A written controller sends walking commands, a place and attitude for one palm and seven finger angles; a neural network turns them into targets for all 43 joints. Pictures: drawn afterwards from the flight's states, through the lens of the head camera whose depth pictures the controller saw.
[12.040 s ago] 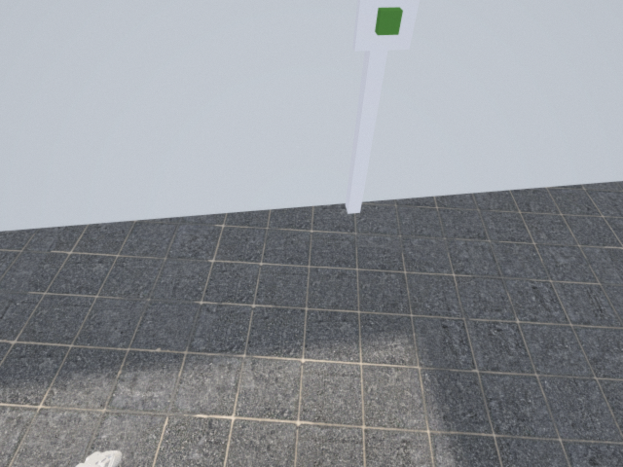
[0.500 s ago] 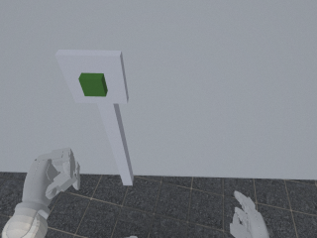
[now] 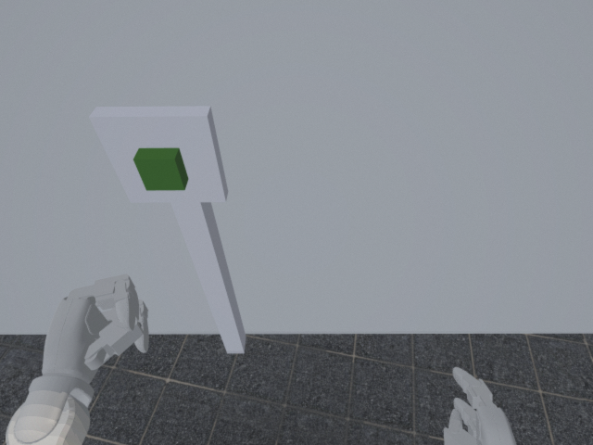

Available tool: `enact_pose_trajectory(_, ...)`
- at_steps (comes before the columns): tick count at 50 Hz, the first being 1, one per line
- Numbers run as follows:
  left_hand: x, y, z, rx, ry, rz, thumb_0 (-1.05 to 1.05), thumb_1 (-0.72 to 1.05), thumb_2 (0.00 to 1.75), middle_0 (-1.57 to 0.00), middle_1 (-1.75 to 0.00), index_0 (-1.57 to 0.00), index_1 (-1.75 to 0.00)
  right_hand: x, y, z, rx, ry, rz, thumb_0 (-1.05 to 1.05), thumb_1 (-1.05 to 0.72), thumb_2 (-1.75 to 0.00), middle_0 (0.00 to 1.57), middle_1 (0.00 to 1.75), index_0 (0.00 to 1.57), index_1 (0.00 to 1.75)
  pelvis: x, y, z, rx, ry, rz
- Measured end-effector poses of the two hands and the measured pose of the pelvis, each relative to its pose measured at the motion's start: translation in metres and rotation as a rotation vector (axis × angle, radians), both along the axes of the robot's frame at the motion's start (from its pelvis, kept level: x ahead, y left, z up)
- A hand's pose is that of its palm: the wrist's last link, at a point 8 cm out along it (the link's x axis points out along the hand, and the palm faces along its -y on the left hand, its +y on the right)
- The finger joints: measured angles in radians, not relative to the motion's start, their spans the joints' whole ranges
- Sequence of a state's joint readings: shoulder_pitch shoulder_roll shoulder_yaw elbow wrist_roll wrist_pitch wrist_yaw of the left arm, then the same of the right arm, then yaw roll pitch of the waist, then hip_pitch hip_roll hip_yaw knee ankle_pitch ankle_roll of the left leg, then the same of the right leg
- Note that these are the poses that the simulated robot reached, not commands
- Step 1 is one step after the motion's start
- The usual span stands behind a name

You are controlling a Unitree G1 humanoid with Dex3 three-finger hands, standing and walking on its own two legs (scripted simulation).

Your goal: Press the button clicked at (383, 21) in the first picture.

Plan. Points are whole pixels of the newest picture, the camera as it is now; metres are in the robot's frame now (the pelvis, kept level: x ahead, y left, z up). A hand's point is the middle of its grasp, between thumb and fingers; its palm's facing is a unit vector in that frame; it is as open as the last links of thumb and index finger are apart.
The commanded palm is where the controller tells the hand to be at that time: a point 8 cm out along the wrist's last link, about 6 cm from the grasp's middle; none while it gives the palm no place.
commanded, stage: aim a knuckle at the button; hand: left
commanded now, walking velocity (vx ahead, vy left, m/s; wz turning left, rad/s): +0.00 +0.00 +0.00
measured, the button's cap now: (162, 168) +0.51 +0.26 +0.10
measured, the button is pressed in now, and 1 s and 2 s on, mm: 0 0 0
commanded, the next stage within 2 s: press the button with the knuckle in 2.00 s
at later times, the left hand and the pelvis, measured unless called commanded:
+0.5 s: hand (153, 286) +0.29 +0.21 +0.09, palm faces +0.07 -1.00 -0.03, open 3.1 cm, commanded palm +0.26 +0.26 +0.09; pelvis +0.00 +0.00 +0.00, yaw +0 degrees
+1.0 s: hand (165, 240) +0.37 +0.22 +0.08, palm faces +0.09 -1.00 -0.02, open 3.1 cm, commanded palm +0.35 +0.27 +0.08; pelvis +0.00 +0.01 +0.00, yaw -1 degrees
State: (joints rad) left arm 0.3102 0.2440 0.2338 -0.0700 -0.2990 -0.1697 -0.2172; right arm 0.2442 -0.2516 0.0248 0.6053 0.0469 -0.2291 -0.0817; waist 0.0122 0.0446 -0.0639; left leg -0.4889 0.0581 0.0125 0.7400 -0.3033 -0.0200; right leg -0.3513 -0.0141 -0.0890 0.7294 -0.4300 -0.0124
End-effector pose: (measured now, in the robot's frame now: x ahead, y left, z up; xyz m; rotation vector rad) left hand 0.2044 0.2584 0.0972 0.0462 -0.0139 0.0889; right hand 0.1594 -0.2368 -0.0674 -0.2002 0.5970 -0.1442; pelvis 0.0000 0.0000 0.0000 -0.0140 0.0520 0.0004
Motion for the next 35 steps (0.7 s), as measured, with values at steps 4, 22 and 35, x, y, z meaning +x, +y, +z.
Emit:
enact_pose_trajectory(4,0.001,-0.001,0.001,0.003,0.001,-0.003,0.02,0.90,0.89,-1.30,-1.50,-1.30,-1.50,0.003,0.002,-0.001,0.009,-0.006,0.004,0.02,-0.91,-0.90,0.21,0.30,0.20,0.30,0.001,-0.001,0.000,0.001,-0.001,0.000)
enact_pose_trajectory(22,0.048,0.002,-0.002,-0.014,-0.002,-0.025,0.02,0.90,0.90,-1.30,-1.50,-1.30,-1.50,-0.003,-0.001,-0.009,-0.001,0.056,-0.014,0.02,-0.91,-0.90,0.21,0.30,0.20,0.30,0.000,0.000,0.000,0.005,0.011,-0.003)
enact_pose_trajectory(35,0.089,0.007,-0.008,-0.017,0.002,-0.005,0.02,0.90,0.90,-1.30,-1.50,-1.30,-1.50,-0.027,-0.009,-0.019,-0.016,0.160,-0.063,0.02,-0.91,-0.90,0.21,0.30,0.20,0.30,-0.001,0.004,0.000,0.005,0.029,-0.016)
